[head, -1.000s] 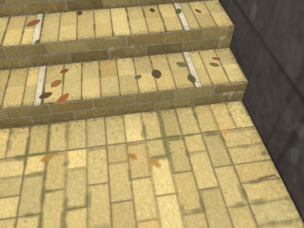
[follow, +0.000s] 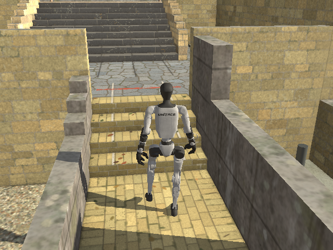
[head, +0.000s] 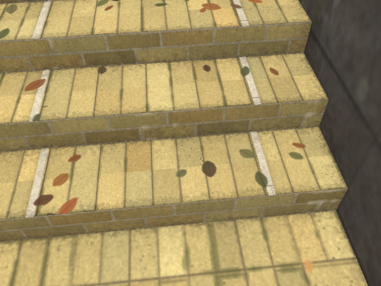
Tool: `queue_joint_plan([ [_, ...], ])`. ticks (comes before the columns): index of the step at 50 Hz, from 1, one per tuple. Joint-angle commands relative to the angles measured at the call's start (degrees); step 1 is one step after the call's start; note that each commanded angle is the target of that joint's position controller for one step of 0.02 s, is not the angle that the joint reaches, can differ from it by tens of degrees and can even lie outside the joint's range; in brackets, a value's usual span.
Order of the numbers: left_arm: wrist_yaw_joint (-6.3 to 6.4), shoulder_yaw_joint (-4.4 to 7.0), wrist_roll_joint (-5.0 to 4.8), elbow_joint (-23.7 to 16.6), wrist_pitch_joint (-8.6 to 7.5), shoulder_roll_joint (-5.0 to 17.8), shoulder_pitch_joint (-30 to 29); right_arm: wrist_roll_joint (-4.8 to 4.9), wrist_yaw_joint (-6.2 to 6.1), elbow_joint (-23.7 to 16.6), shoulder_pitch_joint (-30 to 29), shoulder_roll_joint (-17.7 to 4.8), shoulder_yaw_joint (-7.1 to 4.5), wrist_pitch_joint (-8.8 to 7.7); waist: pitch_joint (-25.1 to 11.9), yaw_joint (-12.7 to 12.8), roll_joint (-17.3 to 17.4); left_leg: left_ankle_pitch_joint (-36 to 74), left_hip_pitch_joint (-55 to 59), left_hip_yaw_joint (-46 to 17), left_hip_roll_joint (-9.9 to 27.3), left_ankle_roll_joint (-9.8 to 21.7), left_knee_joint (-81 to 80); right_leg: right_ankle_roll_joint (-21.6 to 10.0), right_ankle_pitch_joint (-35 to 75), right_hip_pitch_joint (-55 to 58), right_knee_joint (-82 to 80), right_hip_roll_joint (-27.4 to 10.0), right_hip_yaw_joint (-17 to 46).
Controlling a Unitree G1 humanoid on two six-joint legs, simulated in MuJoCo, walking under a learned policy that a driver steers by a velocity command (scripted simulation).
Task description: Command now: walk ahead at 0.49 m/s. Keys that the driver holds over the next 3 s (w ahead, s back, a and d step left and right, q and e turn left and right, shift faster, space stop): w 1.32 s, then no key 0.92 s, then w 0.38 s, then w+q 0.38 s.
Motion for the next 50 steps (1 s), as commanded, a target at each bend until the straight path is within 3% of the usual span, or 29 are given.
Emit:
queue_joint_plan([
  [1,1.15,1.39,-0.34,-3.6,-0.54,8.5,-1.8,-0.23,0.23,-3.0,-1.4,-1.7,-0.23,-0.34,3.9,-1.7,-4.3,9.3,0.4,0.5,0.3,-0.9,-11.3,-8.4,9.6,-4.6,-8.7,-15.5,9.8],
  [6,1.50,1.86,-1.40,-2.0,0.26,10.2,3.6,0.60,1.49,-5.8,-11.3,-1.7,0.32,-0.76,5.3,1.9,-4.9,11.6,2.1,2.4,-2.5,-1.2,-24.7,-7.0,6.8,3.1,-6.8,-16.9,8.7],
  [9,1.66,2.27,-1.57,-1.2,1.07,10.6,4.7,0.88,2.69,-7.5,-13.5,-2.8,0.23,-1.45,5.6,1.6,-5.6,6.4,2.1,2.0,-3.2,0.6,-28.5,-6.0,8.6,9.2,-3.3,-19.6,9.5],
  [11,1.70,2.61,-1.45,-1.4,1.60,11.4,3.1,0.79,3.09,-7.1,-10.0,-4.6,-0.44,-1.95,3.3,-1.1,-6.7,2.3,8.9,3.5,-5.2,2.4,-30.3,-4.8,18.5,10.5,1.8,-20.0,9.1],
  [12,1.70,2.45,-1.10,-1.8,1.99,11.2,1.8,0.71,2.97,-5.4,-3.8,-6.4,-1.48,-2.08,-0.6,-4.7,-6.9,1.5,17.6,5.2,-7.2,3.7,-31.3,-3.7,28.1,9.7,9.3,-17.9,7.2],
  [13,1.66,1.79,-0.34,-2.7,2.14,9.7,1.1,0.62,2.51,-2.2,7.3,-9.8,-3.06,-2.20,-7.6,-9.2,-5.8,2.8,33.1,3.7,-6.2,6.0,-30.1,-2.0,30.0,3.4,22.2,-14.6,4.9],
  [14,1.28,0.03,0.24,-4.5,1.32,4.7,5.2,-0.87,2.13,-0.5,16.9,-16.2,-4.58,-2.06,-17.7,-9.7,5.4,0.5,57.3,-17.0,8.5,13.4,-30.3,1.8,11.6,-17.6,45.1,-7.8,1.1],
  [15,0.86,-0.97,-0.71,-3.5,-0.23,1.8,7.4,-0.68,2.31,0.5,18.9,-14.6,-4.24,-1.73,-23.5,-8.9,14.6,-6.7,66.0,-39.1,15.6,18.8,-40.1,3.0,-22.5,-31.7,58.7,-1.3,6.4],
  [16,0.58,0.69,-2.22,-4.4,-1.44,8.8,2.6,-0.33,2.29,-0.2,15.0,-10.3,-2.80,-1.98,-16.9,-8.8,9.4,-8.7,60.5,-34.6,13.5,15.5,-41.6,1.5,-21.1,-37.1,63.8,-5.4,11.0],
  [17,0.61,1.03,-2.93,-6.0,-1.94,10.3,-2.3,-0.30,2.12,-1.5,9.4,-8.1,-2.06,-1.96,-10.4,-7.4,5.8,-4.3,52.0,-25.3,11.5,13.2,-42.4,0.7,-15.8,-37.7,62.9,-8.5,9.4],
  [18,0.56,0.90,1.64,-4.8,-0.71,7.7,-2.1,-3.33,2.20,0.1,7.9,-5.2,-1.42,-1.43,-2.5,-3.9,-3.5,5.7,38.7,-16.5,8.9,10.2,-44.4,0.4,-9.8,-31.2,54.9,-10.3,7.2],
  [19,0.47,0.72,3.15,-4.7,0.64,6.0,-1.0,-2.80,2.10,0.5,7.2,-4.5,-1.12,-1.27,-0.3,-1.8,-1.7,10.1,32.6,-12.0,6.7,8.6,-46.0,1.1,-9.3,-26.8,51.7,-11.1,6.3],
  [20,0.06,0.42,3.63,-3.9,1.85,4.7,0.8,-2.31,2.13,1.0,7.3,-4.2,-0.97,-1.30,-0.8,-1.0,0.2,13.3,29.8,-9.0,5.2,8.3,-46.8,1.6,-8.3,-23.3,51.6,-10.7,5.2],
  [23,-0.69,0.37,2.48,-5.2,3.15,4.4,-1.0,-1.26,2.37,2.5,8.7,-5.5,-1.32,-1.95,-0.8,0.2,3.3,15.0,29.1,-4.5,3.6,9.7,-49.4,2.1,-4.0,-24.1,48.5,-11.2,3.9],
  [28,-0.72,-0.33,1.97,-9.2,2.80,3.8,-13.6,-1.24,1.97,4.8,12.6,-5.1,-1.09,-1.72,3.2,-2.8,1.8,10.3,31.7,-1.4,2.2,9.7,-52.5,3.5,3.8,-26.7,32.6,-11.5,1.6],
  [33,-0.22,-0.36,1.44,-11.1,2.15,4.0,-19.2,-1.72,1.40,6.6,15.5,-5.6,-1.02,-1.40,3.8,-4.2,2.7,15.7,37.1,-0.7,3.4,8.3,-49.2,2.4,3.8,-22.3,21.0,-9.1,0.4],
  [35,0.11,-0.02,1.44,-11.2,1.52,4.6,-18.1,-1.74,1.12,6.6,14.4,-6.1,-1.12,-1.22,3.0,-3.2,2.4,20.5,39.2,-1.1,4.4,7.6,-45.6,1.0,0.5,-19.4,18.6,-8.1,0.2],
  [36,0.60,0.13,1.64,-9.8,1.31,4.4,-14.3,-1.73,1.01,6.7,13.7,-6.0,-1.09,-1.02,1.4,-1.7,2.7,24.4,39.5,-0.5,4.0,7.3,-41.2,0.2,-1.5,-15.1,16.9,-6.9,-0.5],
  [37,1.16,0.61,1.76,-7.6,0.78,5.0,-8.2,-1.64,0.91,6.9,13.5,-5.4,-0.97,-0.81,-1.1,0.8,0.6,26.2,38.6,0.8,1.7,6.4,-33.8,-0.6,-1.6,-7.8,11.6,-5.3,-1.4],
  [38,1.84,1.54,2.55,-5.0,0.07,7.4,0.1,-1.48,0.79,6.4,13.5,-4.1,-0.42,-0.90,-5.5,3.4,-2.5,21.3,32.8,2.5,-1.2,5.0,-23.5,-1.8,-0.5,3.9,10.4,-8.3,2.1],
  [39,2.42,3.08,3.59,-4.3,-0.33,13.7,7.0,-0.18,0.99,3.7,13.8,-0.4,0.79,-1.17,-9.3,4.6,-13.2,3.0,17.4,7.1,-7.2,2.2,-6.1,-6.2,-2.4,15.9,5.2,-22.9,21.9],
  [40,1.93,4.28,2.22,-2.9,0.61,16.5,7.7,-0.84,0.84,4.4,17.0,-1.3,0.32,-0.71,-9.2,2.5,-19.6,-23.9,5.1,5.7,-12.1,2.0,3.9,-10.5,0.1,19.0,0.5,-28.9,35.9],
  [41,1.27,3.30,1.41,-4.2,1.07,11.6,2.8,-2.63,0.99,5.4,14.4,-4.8,-0.78,-0.01,-5.1,0.3,-10.0,-21.1,3.5,1.1,-7.5,2.5,7.9,-9.2,-6.8,13.3,0.8,-25.8,30.6],
  [42,0.85,2.56,0.89,-5.4,1.13,8.2,-1.9,-2.94,1.67,5.3,12.5,-3.5,-0.64,-0.04,-1.5,-1.0,-7.8,-15.9,3.9,1.1,-5.8,2.3,7.9,-8.1,-8.7,6.9,-1.4,-23.3,25.7],
  [43,0.84,2.02,0.68,-6.0,1.17,6.2,-4.7,-2.83,1.98,5.3,11.1,-2.3,-0.51,0.02,0.4,-2.3,-6.5,-12.5,5.6,1.3,-4.1,2.0,5.8,-6.5,-9.1,2.3,-4.1,-20.8,21.5],
  [45,1.19,1.21,0.64,-4.2,0.79,3.4,-2.2,-3.90,2.62,5.9,11.5,-0.4,-0.07,0.89,0.0,-3.4,-6.6,-9.3,6.9,2.7,-3.6,0.7,9.3,-6.0,1.1,0.1,-4.4,-18.5,16.3],
  [47,1.08,1.41,0.25,-2.4,0.10,4.1,1.3,-4.22,3.07,6.0,11.4,0.6,-0.16,1.50,-0.6,-4.0,-5.6,-7.6,3.7,4.0,-3.6,-0.1,15.1,-7.0,11.4,0.4,-2.5,-18.2,13.2],
  [49,1.14,1.47,0.13,-1.6,-0.15,4.6,3.2,-4.28,3.27,5.2,7.8,0.8,-0.28,2.03,0.4,-3.6,-5.4,-5.5,-0.8,4.9,-3.1,-1.1,18.3,-7.8,13.6,-0.1,-2.1,-18.0,11.6],
  [50,1.46,1.51,0.78,-0.1,0.03,3.9,7.4,-4.10,2.68,5.2,7.0,2.4,-0.10,2.42,-0.1,-2.1,-8.4,-7.7,-5.2,6.8,-4.3,-0.9,29.1,-10.1,9.7,1.2,-1.8,-18.4,13.1],
])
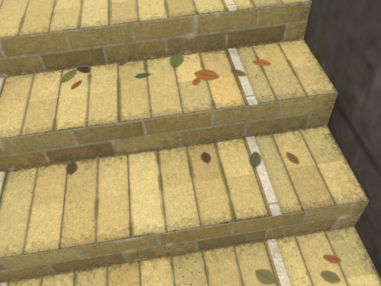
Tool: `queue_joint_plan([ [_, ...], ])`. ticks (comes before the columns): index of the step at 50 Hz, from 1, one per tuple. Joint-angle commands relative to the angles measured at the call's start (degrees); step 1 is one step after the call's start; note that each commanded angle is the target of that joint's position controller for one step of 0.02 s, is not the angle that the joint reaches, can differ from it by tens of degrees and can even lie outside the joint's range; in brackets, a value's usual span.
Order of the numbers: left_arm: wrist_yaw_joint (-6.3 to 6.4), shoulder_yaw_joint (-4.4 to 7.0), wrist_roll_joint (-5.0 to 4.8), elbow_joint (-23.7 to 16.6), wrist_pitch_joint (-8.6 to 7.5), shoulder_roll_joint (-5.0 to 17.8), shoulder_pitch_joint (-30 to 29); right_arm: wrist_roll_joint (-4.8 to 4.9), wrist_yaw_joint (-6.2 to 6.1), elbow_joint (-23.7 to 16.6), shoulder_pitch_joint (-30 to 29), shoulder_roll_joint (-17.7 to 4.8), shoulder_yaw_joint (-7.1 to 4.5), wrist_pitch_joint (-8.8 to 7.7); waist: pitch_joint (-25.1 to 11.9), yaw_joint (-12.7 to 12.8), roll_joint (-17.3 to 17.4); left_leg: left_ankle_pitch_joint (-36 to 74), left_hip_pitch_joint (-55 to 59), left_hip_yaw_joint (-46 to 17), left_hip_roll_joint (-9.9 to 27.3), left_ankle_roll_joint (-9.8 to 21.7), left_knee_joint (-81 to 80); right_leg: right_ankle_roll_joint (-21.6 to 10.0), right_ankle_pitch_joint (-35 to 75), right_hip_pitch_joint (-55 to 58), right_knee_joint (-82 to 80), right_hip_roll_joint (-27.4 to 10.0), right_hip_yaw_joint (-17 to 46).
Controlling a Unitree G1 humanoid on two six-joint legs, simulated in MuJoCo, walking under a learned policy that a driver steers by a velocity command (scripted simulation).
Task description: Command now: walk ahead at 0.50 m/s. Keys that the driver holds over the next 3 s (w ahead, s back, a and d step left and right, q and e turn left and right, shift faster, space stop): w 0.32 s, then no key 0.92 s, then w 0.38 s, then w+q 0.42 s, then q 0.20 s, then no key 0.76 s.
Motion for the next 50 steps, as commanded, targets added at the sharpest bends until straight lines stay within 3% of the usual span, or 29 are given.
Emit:
queue_joint_plan([
  [1,0.61,0.90,0.21,0.8,-0.64,4.9,8.6,-0.25,-0.56,-1.9,0.7,0.6,-0.08,1.04,0.9,0.2,-7.8,-0.3,-16.5,1.7,0.7,-0.5,20.0,-10.7,4.7,5.6,-7.7,-17.1,15.9],
  [7,1.37,0.01,2.01,3.9,-1.11,4.3,15.0,1.03,-3.12,-14.4,-17.9,4.8,2.35,1.03,8.3,2.1,-5.4,-15.2,-54.6,-1.4,0.8,2.7,50.7,-10.4,-9.2,13.9,-8.1,-22.8,21.7],
  [11,2.01,-1.36,0.37,6.5,-1.01,3.0,13.7,1.35,-2.82,-23.8,-25.8,5.9,5.20,1.16,10.1,0.6,-4.3,-15.7,-45.9,3.5,1.8,3.7,30.4,-5.2,-7.3,2.7,-15.4,-15.8,12.2],
  [13,3.17,-1.03,-0.90,5.1,0.34,4.3,12.3,1.43,-1.76,-23.9,-21.2,7.2,6.12,2.68,5.6,-0.3,-5.3,-9.9,-20.3,6.7,1.8,4.8,11.3,-6.3,14.0,-3.7,-23.6,-14.7,6.2],
  [14,2.57,-1.56,-1.53,2.7,0.25,4.4,8.7,2.48,-1.63,-22.1,-17.2,7.5,5.99,3.02,2.4,-1.8,-3.6,-8.9,-6.6,10.1,-1.3,6.0,5.0,-6.0,37.3,-5.2,-19.8,-13.1,1.5],
  [15,2.33,-0.92,-2.45,1.6,-0.20,7.8,8.4,3.09,-2.09,-19.6,-9.8,7.0,5.56,3.18,-5.3,-5.0,-8.3,-6.8,5.4,11.7,-5.2,7.1,4.3,-6.4,70.3,-2.3,-11.7,-15.3,0.1],
  [17,1.13,1.02,-3.19,1.1,-1.08,13.5,6.7,3.32,-2.84,-14.9,5.9,1.1,2.90,2.21,-15.6,-13.3,-15.4,-6.1,18.6,8.2,-9.2,8.2,-11.7,-3.7,93.2,9.0,12.7,-16.7,0.8],
  [18,0.26,1.52,-2.90,0.6,-1.43,12.8,6.6,1.32,-2.83,-12.3,11.5,-3.7,1.05,1.78,-18.8,-14.6,-13.9,-6.9,25.5,-2.8,-6.2,9.5,-19.3,-1.4,79.0,6.1,29.8,-13.9,2.8],
  [19,-1.51,0.58,-3.69,-3.2,-1.58,3.8,8.6,0.70,-3.51,-8.2,16.1,-13.6,-1.64,1.30,-20.9,-10.1,13.4,22.5,38.9,-38.6,15.7,17.5,-39.3,4.0,9.0,-18.2,60.0,1.4,3.9],
  [20,-2.15,1.42,-0.58,-2.9,-1.30,4.8,10.2,2.14,-3.91,-8.7,12.3,-13.2,-2.57,1.79,-25.9,-7.1,9.5,27.9,34.7,-53.7,16.7,16.8,-50.8,2.5,-3.1,-19.4,76.5,3.5,16.5],
  [21,-2.06,1.38,-0.28,-5.1,0.05,1.8,8.6,2.41,-3.30,-8.9,3.0,-10.0,-1.95,1.32,-18.0,-1.3,3.8,15.4,25.8,-45.1,16.6,17.0,-48.9,2.4,-1.6,-22.8,81.1,0.3,14.6],
  [22,-1.26,1.18,1.29,-6.6,0.82,0.8,5.4,2.51,-2.83,-7.0,-1.0,-4.3,-0.97,1.07,-7.7,0.4,-3.4,8.7,17.0,-37.6,14.7,15.2,-46.8,1.7,-0.2,-26.8,82.9,-2.3,10.2],
  [23,-0.15,0.72,1.94,-8.6,1.72,-1.0,1.0,1.98,-2.91,-4.4,-0.1,0.2,0.00,0.65,-1.2,0.7,-5.5,6.6,10.7,-29.4,12.0,12.4,-44.9,0.5,0.4,-30.3,81.7,-3.8,11.0],
  [24,-2.74,-0.32,-0.24,-9.2,1.57,0.0,-2.7,-1.41,-0.47,-3.0,-0.2,3.9,2.14,-0.14,-2.7,-2.8,1.0,6.0,10.2,-26.1,9.7,10.9,-49.2,-3.7,4.6,-35.1,83.8,-2.4,21.6],
  [25,-3.67,-0.46,-0.40,-9.4,1.29,-0.1,-2.1,-1.58,0.15,-0.7,0.5,5.0,2.43,-0.11,-2.5,-0.1,3.0,12.0,9.7,-25.4,9.5,9.3,-50.4,-6.7,7.2,-38.7,86.2,-2.2,22.2],
  [26,-3.59,-1.00,-0.55,-8.8,0.86,-1.2,-1.2,-1.81,0.33,0.2,0.0,5.9,3.16,-0.33,-4.2,0.5,0.1,16.1,11.3,-23.1,9.6,8.5,-52.2,-8.3,7.3,-41.9,86.7,-0.2,24.7],
  [28,-3.28,-1.34,0.12,-10.0,0.64,1.4,-3.4,-3.14,0.82,2.4,1.8,3.2,2.79,-0.82,-7.0,1.8,-2.4,19.9,15.6,-13.6,7.1,8.0,-50.7,-8.4,9.1,-50.2,86.1,1.1,24.2],
  [30,-3.59,-0.85,-0.60,-10.1,1.44,3.7,-5.4,-3.58,1.68,0.5,-0.5,1.4,2.54,-1.23,-8.4,3.5,-2.3,16.5,14.4,-4.3,3.9,6.3,-53.0,-4.5,11.0,-50.3,85.0,-1.1,18.8],
  [32,-5.11,-0.66,0.24,-7.1,2.01,3.3,-3.2,-2.28,2.09,-1.3,-0.7,3.1,4.05,-2.22,-7.1,5.3,-0.3,18.4,9.4,0.2,0.4,4.2,-53.3,0.4,13.1,-47.2,87.7,-3.6,13.5],
  [34,-5.21,-0.34,0.35,-7.1,1.64,4.4,-5.3,-0.50,1.86,-1.6,2.1,1.5,4.20,-3.41,-6.8,4.0,0.9,24.7,9.4,1.1,0.4,4.5,-53.1,4.4,10.3,-45.8,86.7,-5.3,9.2],
  [38,-4.06,-0.03,1.53,-7.6,1.69,5.4,-9.3,-0.24,2.47,-3.5,3.1,-2.2,4.00,-3.34,-6.8,1.8,-0.8,37.6,19.6,-1.2,4.1,9.3,-48.9,9.1,11.1,-42.4,73.7,-9.3,7.9],
  [40,-4.16,-0.29,2.21,-8.4,2.92,3.4,-10.5,1.34,2.96,-6.6,-4.6,-0.5,4.54,-3.91,-6.0,3.8,-1.6,37.6,14.0,1.2,3.2,7.2,-48.9,10.6,16.1,-25.9,46.7,-11.9,5.2],
  [41,-4.10,-0.28,2.09,-10.4,3.67,2.6,-15.5,2.84,2.90,-5.9,-2.2,-0.8,4.30,-4.21,-4.1,2.3,1.2,37.4,12.2,0.0,3.5,7.1,-49.2,11.1,12.7,-20.7,37.4,-10.0,2.5],
  [43,-3.16,-0.07,0.69,-12.2,3.76,3.3,-15.4,4.33,3.57,-2.8,4.7,-4.6,1.88,-4.28,-3.1,1.0,4.3,48.8,24.1,-6.0,9.3,9.0,-46.3,11.8,5.2,-21.4,24.2,-7.8,2.7],
  [45,-1.80,-0.97,-0.93,-11.0,2.69,2.3,-11.9,6.44,5.62,-2.4,3.9,-3.7,1.20,-3.02,-6.1,1.6,0.1,55.5,32.9,-8.5,9.8,7.2,-40.6,9.7,13.3,-17.6,4.7,-8.3,3.3],
  [46,-0.71,-0.50,-1.88,-10.4,2.07,5.3,-12.2,4.84,6.08,-2.1,11.7,-1.5,1.21,-2.61,-13.6,-3.9,-2.8,53.7,34.8,-4.8,4.2,2.0,-37.9,4.7,30.6,-9.4,14.0,-10.0,5.8],
  [47,-1.37,-0.79,-1.61,-11.5,1.81,5.3,-16.2,4.13,5.99,-1.0,17.4,-0.2,1.33,-2.08,-17.0,-7.7,-2.9,43.2,33.8,-3.6,1.7,0.2,-38.8,1.6,31.5,-6.4,17.9,-10.4,6.2],
  [49,-3.08,-0.27,-0.94,-11.1,1.72,4.0,-14.6,3.38,6.41,-5.2,3.9,-4.8,0.35,-0.78,-7.9,-1.7,-4.5,25.5,26.8,-1.9,0.1,1.5,-40.8,3.8,16.0,-12.1,13.4,-8.9,5.4],
  [50,-3.81,-0.23,-1.10,-11.1,1.86,4.5,-14.5,3.07,6.20,-5.3,5.8,-4.5,0.24,-0.41,-7.8,-2.7,-5.7,12.0,23.6,-0.7,-1.1,3.1,-42.0,3.6,8.5,-10.1,13.9,-9.1,5.8],
])
Over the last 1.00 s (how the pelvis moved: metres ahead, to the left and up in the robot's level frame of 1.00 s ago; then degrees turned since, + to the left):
0.51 0.02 0.00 -1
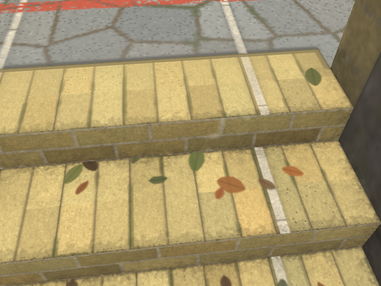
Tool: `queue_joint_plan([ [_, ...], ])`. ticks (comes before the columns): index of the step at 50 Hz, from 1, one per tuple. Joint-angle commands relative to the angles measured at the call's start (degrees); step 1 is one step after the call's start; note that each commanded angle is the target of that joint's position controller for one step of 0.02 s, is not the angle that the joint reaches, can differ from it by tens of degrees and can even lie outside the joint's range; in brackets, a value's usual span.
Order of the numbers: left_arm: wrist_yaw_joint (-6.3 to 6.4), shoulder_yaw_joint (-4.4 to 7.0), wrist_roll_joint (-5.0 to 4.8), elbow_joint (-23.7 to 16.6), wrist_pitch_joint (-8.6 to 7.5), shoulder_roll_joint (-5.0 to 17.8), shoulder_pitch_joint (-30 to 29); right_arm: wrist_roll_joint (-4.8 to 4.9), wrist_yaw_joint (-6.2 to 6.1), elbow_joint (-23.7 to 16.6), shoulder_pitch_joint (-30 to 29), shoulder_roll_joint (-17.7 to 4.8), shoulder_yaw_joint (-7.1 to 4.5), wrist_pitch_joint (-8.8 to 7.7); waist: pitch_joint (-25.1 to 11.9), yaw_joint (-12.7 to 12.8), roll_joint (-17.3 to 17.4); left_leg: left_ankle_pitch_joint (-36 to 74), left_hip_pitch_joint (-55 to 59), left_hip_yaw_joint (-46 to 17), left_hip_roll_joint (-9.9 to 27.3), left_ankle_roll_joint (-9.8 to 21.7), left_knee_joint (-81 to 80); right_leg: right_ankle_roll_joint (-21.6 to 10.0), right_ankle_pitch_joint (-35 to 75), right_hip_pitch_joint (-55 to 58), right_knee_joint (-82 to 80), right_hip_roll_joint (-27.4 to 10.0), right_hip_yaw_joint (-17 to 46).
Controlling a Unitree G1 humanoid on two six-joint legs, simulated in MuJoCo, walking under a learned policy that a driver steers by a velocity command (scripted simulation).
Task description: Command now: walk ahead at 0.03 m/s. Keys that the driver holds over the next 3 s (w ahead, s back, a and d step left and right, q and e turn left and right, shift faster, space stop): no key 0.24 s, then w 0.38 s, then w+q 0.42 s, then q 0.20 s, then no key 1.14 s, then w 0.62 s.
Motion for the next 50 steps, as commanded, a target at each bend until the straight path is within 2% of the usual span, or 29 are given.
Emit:
queue_joint_plan([
  [1,-1.41,1.30,0.37,-3.6,-0.84,4.8,-1.9,-0.47,0.40,-0.9,8.5,-3.6,-1.03,1.22,-2.8,-2.8,-1.4,9.8,2.1,-5.2,5.4,0.7,-5.0,-3.2,6.4,3.3,-4.7,-1.9,3.5],
  [12,-0.99,2.07,0.33,-4.3,-1.13,4.1,-5.1,-0.29,-1.47,-1.6,5.2,-1.7,-1.34,0.04,-1.9,-0.8,-0.3,13.2,-0.6,-5.6,5.8,0.6,-5.8,-4.5,8.4,7.2,-4.1,-0.5,2.6],
  [14,-0.82,2.75,0.97,-3.5,-0.49,5.0,-3.6,-1.16,-1.84,-0.1,8.2,-2.5,-1.96,0.37,0.3,-1.4,0.7,1.0,-1.3,-7.4,7.0,2.9,-8.9,-5.0,-3.9,5.7,-4.8,0.3,2.0],
  [16,0.46,3.92,2.72,-3.4,0.32,6.7,-4.2,-2.40,-3.23,0.8,9.1,-5.8,-3.60,0.01,3.9,-2.4,3.8,-13.0,-0.9,-16.4,12.6,9.1,-15.9,-7.0,-12.7,0.1,-2.9,1.7,1.3],
  [18,1.68,3.33,3.15,-3.8,0.76,4.0,-5.4,-3.20,-4.57,2.8,11.4,-4.9,-3.48,-0.03,6.0,-4.1,7.9,-15.9,5.7,-29.9,21.7,15.3,-23.9,-8.2,-5.3,-8.4,5.8,2.0,1.7],
  [20,1.81,2.50,3.13,-4.0,0.58,2.3,-4.2,-3.09,-6.22,2.7,9.0,-3.8,-2.88,0.01,6.0,-3.1,6.1,-7.7,9.8,-31.7,25.6,17.0,-25.8,-9.5,-1.4,-13.1,13.2,0.3,4.3],
  [22,1.35,2.50,3.32,-4.0,0.44,2.0,-4.3,-3.36,-8.01,1.6,7.1,-3.9,-3.00,-0.02,3.9,-3.9,4.6,1.7,12.4,-21.5,21.2,13.5,-26.0,-9.2,-9.4,-9.3,14.1,1.3,1.4],
  [25,-0.29,2.51,3.01,-2.3,0.66,0.4,0.8,-2.30,-7.82,1.6,3.6,-5.1,-2.75,0.41,4.0,-0.6,5.0,11.8,7.7,-11.7,15.8,11.3,-23.7,-7.8,-5.3,6.1,1.8,2.8,-2.3],
  [26,2.90,2.39,0.87,-2.9,-0.64,0.9,3.7,-1.44,-8.45,3.4,7.2,-6.3,-3.49,0.22,6.3,0.5,8.0,35.2,10.4,-8.1,12.5,7.3,-13.4,-5.8,-7.4,7.6,-6.6,7.7,-8.7],
  [27,0.99,2.36,2.15,0.8,-0.80,0.2,10.1,-3.07,-6.18,4.0,7.9,-8.4,-3.25,1.32,-1.7,2.3,3.2,38.0,8.6,-8.8,13.8,11.8,-13.0,-6.8,10.5,18.7,-10.4,6.7,-5.5],
  [28,1.06,3.25,2.74,2.8,-1.47,1.8,16.2,-4.19,-4.29,4.7,7.7,-7.6,-3.65,2.36,-0.6,4.3,1.2,35.8,3.4,-6.5,12.3,9.8,-3.3,-8.4,13.2,27.2,-15.1,4.7,-0.7],
  [29,2.05,4.21,3.66,6.8,-1.69,6.3,28.8,-5.17,-2.14,4.6,9.2,-0.1,-2.14,2.38,-7.2,6.0,-9.9,21.1,-11.7,-0.8,4.9,4.6,19.9,-19.3,28.5,40.8,-13.8,-6.2,16.1],
  [30,1.89,4.16,5.01,10.8,-0.98,8.9,43.8,-5.11,-0.79,4.4,9.6,3.4,-1.48,1.07,-7.5,10.6,-15.0,-6.2,-31.4,-6.4,-3.6,2.8,42.9,-29.1,36.6,51.5,-19.5,-16.6,37.2],
  [31,0.61,4.12,7.55,14.0,-0.82,9.9,45.2,-2.32,-1.11,4.1,6.5,4.3,-1.43,-0.33,3.0,11.0,-12.4,-6.4,-49.4,-14.7,-2.6,6.1,71.5,-27.6,11.9,45.9,-22.0,-19.1,38.7],
  [32,-0.13,3.32,8.51,15.3,-0.18,5.7,36.6,-1.29,-1.90,2.1,-0.3,3.7,-1.10,-0.76,10.7,8.0,-7.8,-3.5,-65.1,-15.8,-2.0,10.3,90.8,-23.4,-1.5,39.0,-21.5,-17.8,32.3],
  [34,-1.22,-2.53,6.99,14.6,-0.58,-6.8,25.1,-2.57,-3.21,-2.8,-1.7,5.9,0.19,1.16,6.5,1.4,-1.3,3.7,-69.1,-17.8,1.2,16.4,101.3,-19.6,-2.6,25.7,-20.1,-15.6,21.2],
  [35,-1.21,-4.23,7.04,14.0,-0.91,-8.5,18.1,-3.00,-2.99,-6.5,-3.4,8.9,1.71,2.76,5.4,-3.2,2.2,5.2,-65.4,-16.3,3.5,17.4,97.8,-17.5,-4.2,15.3,-22.3,-14.0,15.5],
  [37,0.13,-4.64,7.52,10.6,-2.19,-5.9,5.4,-1.73,-2.86,-11.2,-5.2,8.9,3.21,4.52,3.4,-9.1,1.8,5.6,-55.5,-9.3,7.4,15.5,88.5,-14.9,-5.2,-1.9,-29.0,-9.1,4.7],
  [38,0.13,-4.45,7.77,8.8,-3.45,-2.7,2.9,-0.72,-3.75,-13.3,-8.5,4.3,2.62,4.89,1.5,-9.3,3.9,12.3,-45.5,-5.7,9.3,12.9,73.9,-14.3,-4.2,-9.6,-31.7,-6.4,0.8],
  [39,0.69,-3.98,8.05,7.3,-4.68,-0.6,3.9,0.41,-4.21,-14.0,-11.5,2.3,2.20,4.99,0.6,-7.2,0.3,15.2,-36.0,-3.0,9.3,10.6,65.7,-14.5,-0.3,-16.0,-33.8,-3.4,-2.5],
  [40,0.61,-3.60,5.87,6.4,-4.69,2.7,5.6,0.40,-4.04,-15.3,-16.5,1.0,2.52,5.81,-0.2,-6.8,-2.7,3.1,-22.1,3.2,6.9,6.0,55.7,-16.5,1.7,-23.5,-42.7,-4.1,-3.4],
  [41,0.20,-3.52,4.34,8.5,-4.35,4.6,14.7,-0.68,-3.99,-15.6,-21.8,2.8,3.54,6.75,0.7,-2.5,-3.6,-3.8,-23.1,5.5,5.1,3.4,50.5,-17.9,10.8,-16.1,-42.9,-7.4,-0.7],
  [42,-0.54,-3.51,2.57,8.7,-4.58,6.5,19.3,-2.32,-3.35,-12.6,-16.7,5.1,3.90,6.99,1.7,-3.0,-6.3,-6.4,-28.0,7.1,3.7,1.2,47.8,-17.6,35.0,-2.8,-36.8,-9.5,-1.6],
  [43,-1.42,-2.39,2.39,9.8,-4.45,10.4,22.1,-2.33,-2.37,-11.5,-11.2,6.5,4.56,7.69,-0.8,-4.9,-8.6,-3.2,-30.7,7.7,2.2,1.4,44.1,-18.8,65.1,10.2,-29.7,-12.0,-3.0],
  [45,-2.61,-0.63,2.70,9.9,-4.27,12.4,23.6,-2.49,-1.45,-10.2,-8.0,5.0,3.88,6.88,-4.6,-3.0,-10.5,-6.6,-32.5,7.8,-0.9,2.9,31.4,-18.7,86.8,31.0,-18.9,-14.5,-5.2],
  [47,-2.94,-0.61,6.32,11.1,-4.10,9.5,29.7,-0.71,-3.40,-7.8,-2.6,1.1,2.38,5.78,-11.8,-2.4,-9.8,3.1,-12.3,-1.5,-2.1,8.7,31.8,-15.7,96.6,20.9,-9.8,-12.0,-5.9],
  [48,-2.96,-0.05,6.94,10.3,-3.64,11.2,26.7,0.13,-4.21,-5.1,5.5,-0.4,1.48,5.54,-12.3,-7.1,-7.2,0.1,-1.6,-8.4,-2.8,9.3,27.2,-14.4,91.0,10.3,-2.9,-10.4,-4.2],
  [49,-3.65,0.23,7.34,6.7,-2.80,10.0,20.0,-0.93,-5.37,-1.1,16.3,-3.5,0.11,5.18,-10.9,-10.9,-0.8,-4.2,8.6,-19.4,-2.0,10.9,16.7,-14.6,76.2,-3.3,9.2,-6.4,-2.2],
  [50,-4.75,0.37,6.16,4.7,-1.56,6.1,11.8,-3.59,-5.81,3.2,27.8,-6.9,-0.82,5.37,-8.9,-14.6,13.8,-1.9,14.2,-46.9,8.6,19.2,-5.7,-9.7,16.0,-21.3,44.0,5.5,1.1],
])
Over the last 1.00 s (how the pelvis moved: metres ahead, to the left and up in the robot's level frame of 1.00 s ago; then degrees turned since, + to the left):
0.37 0.07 0.13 1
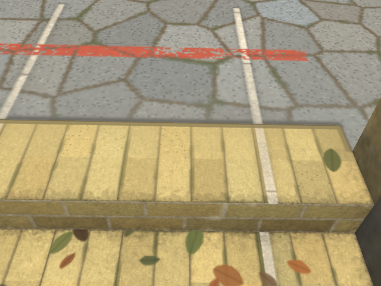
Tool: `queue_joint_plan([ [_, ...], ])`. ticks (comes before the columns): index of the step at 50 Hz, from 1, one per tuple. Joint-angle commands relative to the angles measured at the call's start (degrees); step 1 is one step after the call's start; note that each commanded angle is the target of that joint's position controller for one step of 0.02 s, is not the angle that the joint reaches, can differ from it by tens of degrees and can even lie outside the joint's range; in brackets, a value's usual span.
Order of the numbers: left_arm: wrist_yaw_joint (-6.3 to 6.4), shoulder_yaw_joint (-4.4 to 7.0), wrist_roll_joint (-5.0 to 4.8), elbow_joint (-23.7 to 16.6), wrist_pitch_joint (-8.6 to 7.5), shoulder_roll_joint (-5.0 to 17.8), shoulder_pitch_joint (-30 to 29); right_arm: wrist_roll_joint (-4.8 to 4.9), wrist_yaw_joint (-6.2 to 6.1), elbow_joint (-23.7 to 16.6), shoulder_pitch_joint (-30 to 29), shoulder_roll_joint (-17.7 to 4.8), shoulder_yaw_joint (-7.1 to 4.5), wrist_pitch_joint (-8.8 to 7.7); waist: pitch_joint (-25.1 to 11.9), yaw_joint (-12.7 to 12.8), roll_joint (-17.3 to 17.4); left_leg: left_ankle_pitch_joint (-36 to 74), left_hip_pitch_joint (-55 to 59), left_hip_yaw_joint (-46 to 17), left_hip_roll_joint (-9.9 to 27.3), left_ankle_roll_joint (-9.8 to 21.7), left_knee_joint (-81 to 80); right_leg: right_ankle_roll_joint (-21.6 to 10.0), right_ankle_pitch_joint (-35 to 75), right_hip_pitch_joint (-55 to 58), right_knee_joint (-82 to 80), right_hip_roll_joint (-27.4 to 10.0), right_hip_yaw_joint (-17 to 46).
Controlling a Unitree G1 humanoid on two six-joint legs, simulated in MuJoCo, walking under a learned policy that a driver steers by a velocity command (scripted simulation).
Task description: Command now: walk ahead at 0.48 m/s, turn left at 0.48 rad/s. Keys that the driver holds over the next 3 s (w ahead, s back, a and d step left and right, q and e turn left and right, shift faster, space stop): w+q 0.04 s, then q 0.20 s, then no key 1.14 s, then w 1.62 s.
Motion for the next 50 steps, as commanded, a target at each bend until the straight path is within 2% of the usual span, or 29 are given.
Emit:
queue_joint_plan([
  [1,-2.46,1.72,-1.81,-3.7,2.43,3.0,-2.3,-1.89,-2.49,10.6,40.9,-14.6,-5.74,-0.55,-3.0,-14.6,15.6,-5.8,44.5,-63.8,13.7,15.0,-45.4,-1.8,0.4,-48.4,79.1,10.1,19.4],
  [2,-1.60,1.66,-2.63,-5.3,1.71,1.3,-5.5,-2.26,-1.44,12.1,34.5,-12.1,-5.76,-1.66,6.6,-9.5,14.4,-5.5,39.5,-58.7,12.6,11.5,-42.8,-2.4,1.9,-61.9,93.3,12.4,24.5],
  [4,1.30,1.17,-3.37,-9.3,1.54,1.6,-9.8,-2.14,1.19,12.9,20.2,-4.7,-3.48,-3.91,4.8,-0.3,2.4,19.1,32.5,-43.3,12.1,7.9,-39.8,-3.1,0.4,-64.3,91.4,11.1,23.0],
  [6,3.33,0.27,-2.96,-10.2,2.73,1.6,-8.3,-1.70,1.94,13.3,10.7,0.8,-0.86,-5.04,3.5,6.8,1.1,29.8,22.6,-28.6,9.1,5.0,-40.4,-2.7,-1.1,-61.5,85.4,5.5,15.3],
  [8,4.86,0.61,-5.26,-12.8,1.96,3.7,-12.0,-2.58,0.74,9.5,6.7,-3.4,-1.73,-7.11,2.3,6.3,5.5,35.0,12.3,-16.5,3.0,2.4,-44.0,0.5,-7.7,-49.2,69.4,4.3,9.2],
  [9,5.28,0.56,-6.38,-13.5,1.16,3.0,-13.5,-3.57,-0.61,10.2,12.6,-5.8,-1.97,-7.78,1.2,4.3,11.5,41.4,12.9,-19.5,3.8,4.4,-44.6,3.0,-13.3,-48.4,80.3,6.0,6.0],
  [12,6.18,-0.27,-4.92,-16.9,1.35,2.2,-19.7,-5.28,-1.68,16.1,31.2,-7.8,-2.68,-7.44,4.0,-2.2,9.8,43.6,34.1,-28.1,10.9,5.9,-41.5,5.4,-25.3,-71.0,91.4,5.7,8.0],
  [14,6.69,-1.10,-4.41,-21.3,2.74,2.2,-25.2,-5.79,-0.93,17.7,34.3,-7.7,-2.27,-6.89,5.6,-2.7,6.2,37.6,41.5,-31.8,14.3,4.8,-41.1,4.8,-20.7,-79.1,79.6,2.1,10.1],
  [18,4.43,-2.11,-1.72,-25.2,5.36,-1.1,-33.2,-1.87,0.73,12.4,30.6,-8.7,-1.46,-6.16,10.4,-2.4,10.4,24.7,24.1,-33.2,15.9,7.5,-56.3,5.7,-16.6,-58.7,58.0,-0.3,2.0],
  [19,3.93,-2.33,-2.99,-24.9,5.83,-1.6,-31.8,-1.15,0.98,11.6,28.3,-10.6,-1.99,-6.10,11.9,-0.8,12.3,28.5,26.1,-32.7,17.8,6.4,-56.2,6.1,-16.4,-56.2,54.0,-0.5,4.8],
  [20,3.55,-1.65,-3.34,-24.5,5.83,-0.4,-29.1,0.95,0.88,9.4,25.9,-12.1,-2.65,-6.19,9.3,0.5,12.9,40.9,26.5,-27.8,17.2,5.5,-54.9,6.1,-18.6,-48.1,50.0,1.4,0.0],
  [21,3.05,-1.89,-4.56,-25.1,6.00,-1.1,-26.1,-0.08,0.71,8.7,23.3,-16.0,-3.89,-6.82,5.4,3.1,15.0,64.9,23.5,-25.0,17.6,5.9,-53.1,6.7,-10.0,-33.7,48.1,3.8,-1.7],
  [23,2.92,0.79,-5.60,-25.9,4.88,5.2,-25.1,2.01,0.40,6.9,22.1,-20.8,-6.64,-7.59,1.1,4.2,15.5,88.8,34.5,-22.7,15.8,4.8,-47.0,6.6,-15.2,-25.7,29.3,10.5,-4.7],
  [24,3.88,2.32,-5.58,-24.0,4.50,7.6,-17.1,1.64,0.47,6.3,21.7,-18.4,-6.87,-7.61,-3.3,4.8,15.0,92.7,37.4,-20.4,13.0,1.6,-38.7,4.1,-8.2,-15.7,21.6,9.9,-0.5],
  [25,4.21,3.27,-5.36,-21.1,4.00,11.9,-6.2,-1.38,0.64,7.4,33.5,-7.4,-4.56,-7.48,-25.2,1.0,-4.7,56.8,24.8,-21.6,6.3,-4.2,-19.1,-14.6,21.7,11.6,15.9,-5.9,29.9],
  [26,4.31,4.53,-2.06,-19.8,4.48,14.0,6.8,1.12,1.57,5.6,28.0,-9.9,-6.44,-4.78,-24.6,9.7,-13.7,5.3,10.3,-25.7,-5.1,-7.7,6.5,-21.3,3.0,12.5,-5.9,-17.8,61.1],
  [27,4.95,3.90,-1.35,-16.5,1.28,13.9,6.8,2.42,1.18,2.1,18.3,-9.0,-7.65,-4.38,-7.8,9.1,-10.0,11.7,-0.8,-29.8,-4.0,-5.3,23.1,-13.8,-21.3,-0.1,-12.3,-14.8,60.8],
  [28,4.80,2.99,-2.33,-14.7,-0.79,10.4,1.2,2.84,0.07,3.1,16.3,-8.0,-7.70,-4.70,2.5,6.1,-6.2,16.2,-5.4,-29.1,-1.2,-3.3,24.9,-9.6,-38.7,-12.0,-11.8,-11.8,51.1],
  [30,4.66,1.25,-4.76,-10.2,-1.04,1.4,-9.7,-1.26,-0.59,5.9,17.4,-6.1,-5.85,-4.45,4.4,-1.0,6.6,20.1,-4.4,-21.8,3.1,-0.7,28.3,-7.8,-34.7,-22.8,-7.3,-6.9,33.7],
  [33,5.41,-0.84,-5.48,-11.3,-2.79,-5.0,-21.5,-0.61,-1.06,6.4,17.5,-5.0,-4.44,-3.06,0.2,-6.8,4.3,17.3,1.0,-20.1,7.1,-2.8,20.1,-1.8,-22.5,-26.6,-10.7,-1.6,20.7],
  [37,5.37,0.95,-3.99,-10.9,-3.43,3.6,-17.6,-0.62,-0.35,5.2,11.4,-11.1,-5.74,-4.61,-0.4,-3.4,3.9,20.5,2.5,-15.8,9.7,-8.4,8.6,-1.1,-18.6,-20.1,-14.9,-1.3,13.8],
  [41,2.65,1.43,-7.62,-11.4,-3.05,6.3,-15.6,0.10,0.24,5.9,7.9,-11.0,-6.51,-4.16,5.8,-1.5,5.0,7.8,19.1,-8.5,9.7,-15.1,-22.5,1.6,-30.0,-20.5,-18.8,-1.2,11.6],
  [42,8.50,4.93,-5.48,-4.3,0.57,8.3,-0.9,2.68,-3.04,3.6,7.2,-2.7,-3.80,-1.12,4.0,2.3,2.5,6.0,21.3,-0.6,3.8,-10.1,-26.9,-3.1,-27.9,-15.6,-17.7,-3.0,13.3],
  [43,9.75,4.68,-4.01,-4.3,2.12,8.3,-0.1,2.53,-4.55,4.4,9.9,-2.2,-3.41,0.00,4.1,2.2,1.8,6.1,23.0,-2.9,4.0,-8.0,-28.1,-3.3,-25.5,-12.6,-17.0,-6.6,16.1],
  [45,10.23,4.44,-4.55,-6.4,4.06,5.8,-6.9,0.91,-5.85,5.5,15.6,-3.4,-3.98,-0.41,6.5,-0.9,0.1,13.1,30.0,-3.9,3.7,-5.1,-40.9,-1.7,-30.7,-15.2,-13.1,-5.5,15.7],
  [46,3.47,1.45,-6.53,-11.7,0.27,-0.8,-18.6,1.09,-2.43,3.3,4.3,-12.2,-7.02,-3.94,12.4,-0.7,5.0,23.2,31.5,-9.9,8.2,-3.8,-40.3,0.3,-33.9,-19.5,-13.3,-4.0,13.1],
  [47,0.24,0.65,-8.14,-11.9,-0.58,-2.9,-18.7,2.11,0.11,3.6,5.0,-12.2,-6.88,-5.21,10.8,-1.9,6.3,16.8,34.0,-14.2,10.1,-1.9,-44.9,3.3,-33.0,-23.4,-11.3,-1.1,9.3],
  [48,-0.20,1.78,-6.84,-9.8,-0.69,1.2,-11.0,4.31,2.26,3.7,5.6,-8.1,-5.22,-5.42,9.6,0.2,8.4,-2.2,30.2,-25.5,14.0,2.2,-49.9,7.6,-26.7,-20.3,-5.4,2.8,4.4],
  [50,0.32,2.74,-6.00,-9.2,-0.62,3.6,-8.2,4.48,2.91,4.5,5.3,-8.9,-5.01,-4.66,9.2,2.2,7.0,-12.4,22.3,-25.7,13.5,-0.1,-53.3,10.2,-20.5,-7.7,-4.6,4.1,3.8],
])
Over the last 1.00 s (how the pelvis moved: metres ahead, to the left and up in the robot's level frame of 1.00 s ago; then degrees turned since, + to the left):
0.22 -0.06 0.06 7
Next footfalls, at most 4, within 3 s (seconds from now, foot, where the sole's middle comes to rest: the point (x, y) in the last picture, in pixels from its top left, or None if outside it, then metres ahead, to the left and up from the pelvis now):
0.46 right None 0.40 -0.12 -0.52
0.90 left None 0.38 0.08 -0.52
2.04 right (218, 157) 0.79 -0.06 -0.36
2.58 left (132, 100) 1.05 0.24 -0.36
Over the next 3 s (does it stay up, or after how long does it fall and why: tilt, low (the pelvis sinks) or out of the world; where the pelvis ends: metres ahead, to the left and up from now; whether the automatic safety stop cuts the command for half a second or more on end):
stays up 1.15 0.15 0.41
